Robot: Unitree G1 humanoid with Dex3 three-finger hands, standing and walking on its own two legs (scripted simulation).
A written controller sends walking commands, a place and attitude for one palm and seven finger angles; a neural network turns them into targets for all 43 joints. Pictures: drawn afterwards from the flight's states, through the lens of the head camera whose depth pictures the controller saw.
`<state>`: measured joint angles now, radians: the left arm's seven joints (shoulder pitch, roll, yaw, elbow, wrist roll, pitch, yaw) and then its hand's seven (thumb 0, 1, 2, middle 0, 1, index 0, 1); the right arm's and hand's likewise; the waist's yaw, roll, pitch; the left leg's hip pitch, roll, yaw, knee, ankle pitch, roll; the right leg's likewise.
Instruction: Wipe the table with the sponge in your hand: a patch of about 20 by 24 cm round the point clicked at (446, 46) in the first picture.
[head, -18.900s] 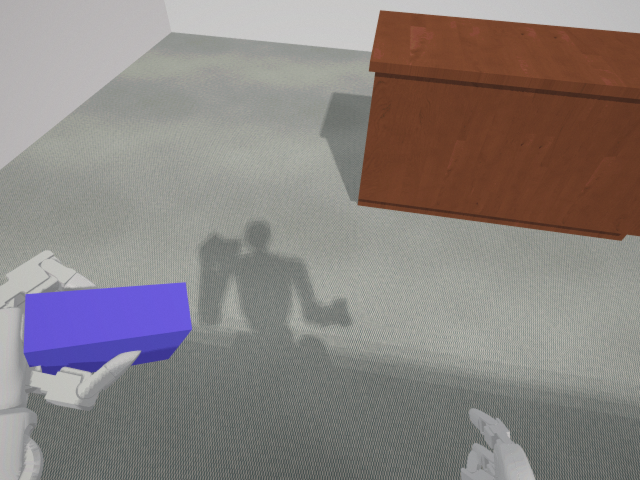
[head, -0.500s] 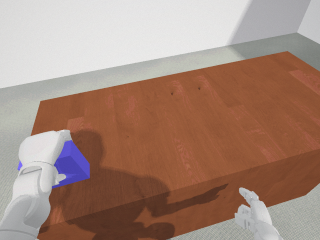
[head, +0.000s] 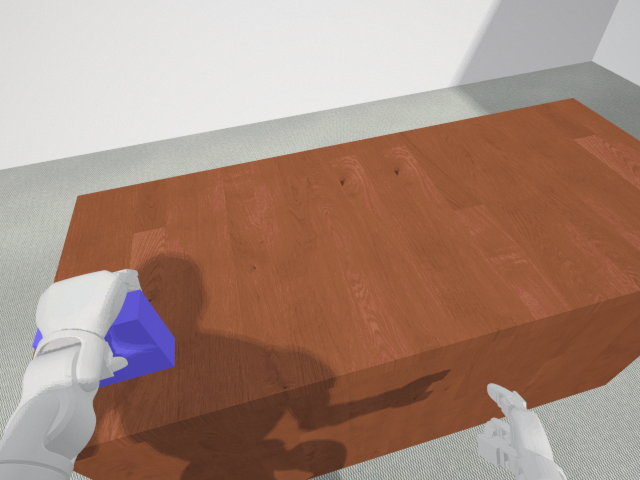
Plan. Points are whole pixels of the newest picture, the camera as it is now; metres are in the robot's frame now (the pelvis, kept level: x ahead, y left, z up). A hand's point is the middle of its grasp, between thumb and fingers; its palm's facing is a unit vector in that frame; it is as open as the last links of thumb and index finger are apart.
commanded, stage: lower the sponge onto the table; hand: left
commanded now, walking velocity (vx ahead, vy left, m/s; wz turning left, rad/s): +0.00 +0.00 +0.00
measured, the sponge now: (119, 349) +0.24 +0.32 +0.02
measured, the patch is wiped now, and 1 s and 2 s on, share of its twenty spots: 0.00 0.00 0.05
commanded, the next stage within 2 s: wipe forward along the first lane in 1.04 s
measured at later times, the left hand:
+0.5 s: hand (124, 331) +0.25 +0.31 +0.04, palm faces -0.06 -0.07 -1.00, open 8.8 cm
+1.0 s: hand (128, 333) +0.26 +0.31 +0.03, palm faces -0.08 -0.06 -1.00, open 8.8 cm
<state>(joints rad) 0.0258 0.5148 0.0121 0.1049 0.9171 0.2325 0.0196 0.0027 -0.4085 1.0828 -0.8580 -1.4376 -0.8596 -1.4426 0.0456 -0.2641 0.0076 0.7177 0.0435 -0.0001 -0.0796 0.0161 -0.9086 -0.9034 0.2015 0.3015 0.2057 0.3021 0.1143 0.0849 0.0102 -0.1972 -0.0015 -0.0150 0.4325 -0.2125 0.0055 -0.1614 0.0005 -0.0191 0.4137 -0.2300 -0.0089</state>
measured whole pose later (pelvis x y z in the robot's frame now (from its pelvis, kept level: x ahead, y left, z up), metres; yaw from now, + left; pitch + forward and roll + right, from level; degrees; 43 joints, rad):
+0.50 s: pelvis +0.00 +0.01 +0.00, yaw -1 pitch +0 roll +0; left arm 0.03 0.46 -0.02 0.16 0.95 0.22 0.10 0.00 -0.41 1.08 -0.86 -1.44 -0.86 -1.44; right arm 0.06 -0.25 0.00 0.72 0.04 0.00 -0.07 0.02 -0.91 -0.90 0.20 0.30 0.21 0.30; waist 0.11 0.08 -0.01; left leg -0.23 -0.01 0.00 0.45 -0.23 0.01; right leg -0.20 0.00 -0.01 0.43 -0.24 0.00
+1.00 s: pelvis +0.01 +0.00 +0.00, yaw +0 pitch +2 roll +0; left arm 0.02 0.46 -0.02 0.22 0.96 0.23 0.13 0.00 -0.41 1.08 -0.86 -1.44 -0.86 -1.44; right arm 0.07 -0.26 -0.01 0.72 0.05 0.01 -0.06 0.02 -0.91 -0.90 0.20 0.30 0.21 0.30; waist 0.10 0.07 -0.03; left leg -0.27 0.00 -0.01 0.48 -0.24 0.01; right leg -0.24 0.00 -0.01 0.47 -0.26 -0.01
